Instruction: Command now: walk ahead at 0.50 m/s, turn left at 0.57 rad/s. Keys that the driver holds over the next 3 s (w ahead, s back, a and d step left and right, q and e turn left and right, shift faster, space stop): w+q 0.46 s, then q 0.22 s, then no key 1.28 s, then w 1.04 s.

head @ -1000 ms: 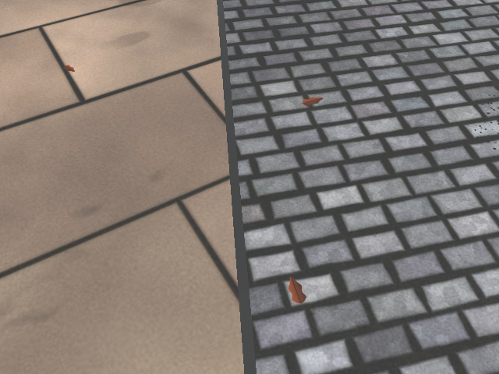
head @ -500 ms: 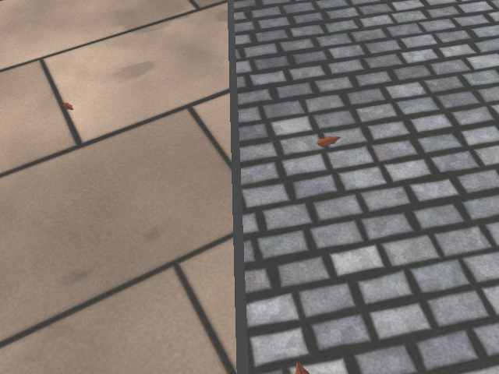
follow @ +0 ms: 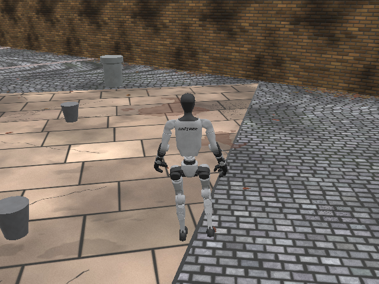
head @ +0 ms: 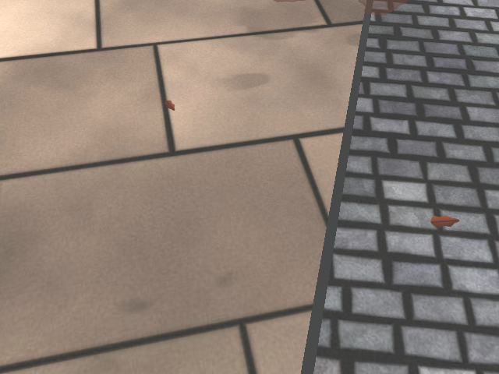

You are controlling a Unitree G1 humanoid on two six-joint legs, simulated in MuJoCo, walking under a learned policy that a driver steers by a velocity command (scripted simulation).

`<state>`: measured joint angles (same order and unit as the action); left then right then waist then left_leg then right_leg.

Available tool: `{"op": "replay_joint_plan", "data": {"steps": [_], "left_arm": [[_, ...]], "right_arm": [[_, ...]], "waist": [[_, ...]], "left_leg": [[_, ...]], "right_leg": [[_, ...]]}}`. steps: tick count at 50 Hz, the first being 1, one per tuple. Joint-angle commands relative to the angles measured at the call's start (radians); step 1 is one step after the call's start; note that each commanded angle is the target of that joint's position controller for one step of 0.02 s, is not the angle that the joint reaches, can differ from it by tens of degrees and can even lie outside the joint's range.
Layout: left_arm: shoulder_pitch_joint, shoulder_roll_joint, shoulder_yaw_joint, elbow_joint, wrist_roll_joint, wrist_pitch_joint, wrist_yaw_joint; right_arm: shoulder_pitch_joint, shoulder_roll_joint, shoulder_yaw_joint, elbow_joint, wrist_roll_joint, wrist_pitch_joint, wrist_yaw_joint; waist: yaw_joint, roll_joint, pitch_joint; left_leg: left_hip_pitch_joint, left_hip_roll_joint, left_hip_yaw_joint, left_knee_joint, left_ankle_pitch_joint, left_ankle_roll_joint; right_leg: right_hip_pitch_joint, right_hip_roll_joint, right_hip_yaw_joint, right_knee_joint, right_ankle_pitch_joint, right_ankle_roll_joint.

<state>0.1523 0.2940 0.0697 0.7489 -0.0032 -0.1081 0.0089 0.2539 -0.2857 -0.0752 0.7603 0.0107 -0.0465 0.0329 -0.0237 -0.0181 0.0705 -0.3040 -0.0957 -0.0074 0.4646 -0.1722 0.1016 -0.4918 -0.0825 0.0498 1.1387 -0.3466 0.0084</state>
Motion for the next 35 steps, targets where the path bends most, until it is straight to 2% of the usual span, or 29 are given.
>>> {"op": "replay_joint_plan", "data": {"steps": [1,3,6,10,13,14,15,16,17,18,19,20,21,22,23,24,26,28,32,35], "left_arm": [[0.028,0.096,0.03,-0.056,0.017,0.005,0.004],[-0.045,0.076,0.021,-0.08,0.019,0.012,0.005],[-0.146,0.05,0.009,-0.105,0.012,0.007,-0.005],[-0.244,0.062,0.007,-0.136,-0.004,-0.01,-0.027],[-0.232,0.094,0.017,-0.138,-0.006,-0.025,-0.039],[-0.201,0.106,0.022,-0.131,-0.007,-0.03,-0.039],[-0.131,0.119,0.031,-0.112,-0.006,-0.035,-0.035],[-0.021,0.151,0.046,-0.088,0.005,-0.04,-0.028],[0.134,0.204,0.059,-0.075,0.019,-0.039,-0.019],[0.209,0.272,0.075,-0.037,0.026,-0.025,-0.024],[0.184,0.172,0.054,-0.049,-0.001,-0.02,-0.029],[0.137,0.108,0.036,-0.061,-0.003,-0.012,-0.023],[0.087,0.095,0.027,-0.063,0.007,-0.004,-0.021],[0.06,0.076,0.021,-0.053,0.011,0.0,-0.019],[0.051,0.065,0.014,-0.047,0.019,-0.001,-0.016],[0.038,0.067,0.015,-0.041,0.019,-0.004,-0.015],[0.025,0.085,0.021,-0.024,0.012,-0.01,-0.014],[0.011,0.125,0.034,-0.014,0.009,-0.002,-0.008],[-0.007,0.149,0.038,0.001,-0.002,0.029,0.009],[0.023,0.17,0.042,0.023,-0.021,0.043,0.01]], "right_arm": [[-0.021,-0.143,-0.034,-0.083,0.0,-0.027,-0.021],[0.015,-0.164,-0.039,-0.073,0.004,-0.026,-0.035],[0.049,-0.163,-0.04,-0.064,0.01,-0.016,-0.046],[0.11,-0.164,-0.041,-0.042,0.016,-0.004,-0.052],[0.122,-0.159,-0.043,-0.038,0.015,0.007,-0.059],[0.113,-0.161,-0.045,-0.041,0.014,0.01,-0.06],[0.095,-0.153,-0.043,-0.048,0.013,0.013,-0.06],[0.081,-0.12,-0.03,-0.06,0.009,0.011,-0.055],[0.087,-0.067,-0.009,-0.083,-0.009,0.009,-0.052],[0.242,-0.007,0.01,-0.109,0.024,-0.001,-0.051],[0.232,-0.12,-0.006,-0.08,0.037,-0.001,-0.055],[0.113,-0.177,-0.023,-0.092,0.029,0.004,-0.053],[0.056,-0.17,-0.025,-0.104,0.017,0.008,-0.055],[0.02,-0.156,-0.027,-0.119,0.006,0.008,-0.051],[0.025,-0.134,-0.027,-0.123,0.01,0.011,-0.044],[0.03,-0.113,-0.025,-0.128,0.018,0.017,-0.041],[0.017,-0.08,-0.02,-0.149,0.013,0.031,-0.042],[0.0,-0.064,-0.013,-0.168,0.005,0.037,-0.041],[-0.075,-0.051,-0.006,-0.187,0.003,0.037,-0.014],[-0.135,-0.068,-0.015,-0.221,0.001,0.04,0.008]], "waist": [[0.035,0.049,-0.11],[0.014,0.048,-0.083],[-0.026,0.088,-0.064],[-0.063,0.105,-0.046],[-0.046,0.126,-0.052],[-0.027,0.145,-0.058],[0.013,0.156,-0.082],[0.07,0.139,-0.162],[0.129,0.033,-0.316],[0.055,-0.317,-0.421],[0.077,-0.217,-0.353],[0.108,-0.118,-0.219],[0.092,-0.051,-0.144],[0.077,-0.046,-0.087],[0.055,-0.062,-0.072],[0.042,-0.091,-0.054],[0.025,-0.083,-0.039],[0.017,-0.074,-0.062],[0.043,-0.07,-0.095],[0.058,-0.068,-0.095]], "left_leg": [[0.133,0.258,-0.323,-0.247,0.232,0.193],[0.116,0.235,-0.283,-0.251,0.263,0.176],[0.086,0.186,-0.243,-0.241,0.172,0.128],[0.117,0.208,-0.306,-0.197,0.094,0.111],[0.205,0.239,-0.39,-0.109,0.108,0.096],[0.216,0.246,-0.411,-0.079,0.141,0.087],[0.209,0.229,-0.413,-0.028,0.197,0.072],[0.17,0.175,-0.376,0.105,0.249,0.041],[0.036,0.109,-0.293,0.381,0.093,0.003],[-0.337,-0.028,-0.18,0.698,-0.423,-0.066],[-0.461,0.066,-0.2,0.825,-0.402,-0.077],[-0.486,0.1,-0.176,0.845,-0.305,-0.083],[-0.453,0.135,-0.143,0.824,-0.233,-0.089],[-0.434,0.161,-0.141,0.778,-0.188,-0.092],[-0.388,0.185,-0.137,0.747,-0.158,-0.088],[-0.361,0.192,-0.121,0.721,-0.154,-0.095],[-0.357,0.192,-0.092,0.649,-0.168,-0.119],[-0.358,0.191,-0.062,0.546,-0.101,-0.137],[-0.234,0.167,0.004,0.299,0.152,-0.124],[-0.195,0.148,0.015,0.186,0.147,-0.092]], "right_leg": [[-0.113,-0.03,0.02,-0.108,0.091,0.026],[-0.142,-0.012,0.012,-0.24,0.203,0.052],[-0.091,0.033,0.008,-0.463,0.388,0.062],[-0.039,0.072,0.016,-0.61,0.447,0.049],[-0.011,0.082,0.036,-0.667,0.354,0.021],[0.027,0.084,0.033,-0.673,0.307,0.006],[0.121,0.091,0.014,-0.704,0.299,-0.016],[0.307,0.058,0.026,-0.717,0.312,-0.054],[0.582,-0.11,0.191,-0.687,0.245,-0.115],[0.885,-0.331,0.672,-0.779,0.045,-0.287],[0.842,-0.341,0.745,-0.829,-0.188,-0.272],[0.715,-0.291,0.568,-0.846,-0.166,-0.222],[0.588,-0.246,0.433,-0.863,-0.034,-0.194],[0.495,-0.211,0.342,-0.884,0.077,-0.186],[0.436,-0.18,0.262,-0.912,0.141,-0.172],[0.392,-0.172,0.206,-0.928,0.244,-0.18],[0.359,-0.173,0.095,-0.924,0.561,-0.201],[0.371,-0.176,0.005,-0.914,0.749,-0.21],[0.37,-0.136,-0.148,-0.9,0.748,-0.174],[0.428,-0.158,-0.163,-0.846,0.723,-0.156]]}}
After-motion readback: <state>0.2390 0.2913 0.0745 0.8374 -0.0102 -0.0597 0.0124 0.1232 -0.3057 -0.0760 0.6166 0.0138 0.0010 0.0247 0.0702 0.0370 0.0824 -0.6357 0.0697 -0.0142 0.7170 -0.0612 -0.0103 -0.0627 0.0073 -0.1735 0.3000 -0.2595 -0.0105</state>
